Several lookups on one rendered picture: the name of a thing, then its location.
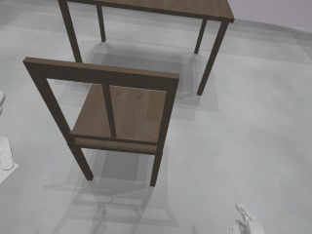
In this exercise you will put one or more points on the chair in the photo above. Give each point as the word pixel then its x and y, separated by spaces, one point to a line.
pixel 112 118

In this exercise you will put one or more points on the right robot hand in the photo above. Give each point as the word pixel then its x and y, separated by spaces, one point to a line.
pixel 248 216

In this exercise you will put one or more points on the table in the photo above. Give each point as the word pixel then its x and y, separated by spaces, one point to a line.
pixel 217 10

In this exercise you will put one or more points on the left robot hand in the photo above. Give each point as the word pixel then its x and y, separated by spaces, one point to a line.
pixel 7 165

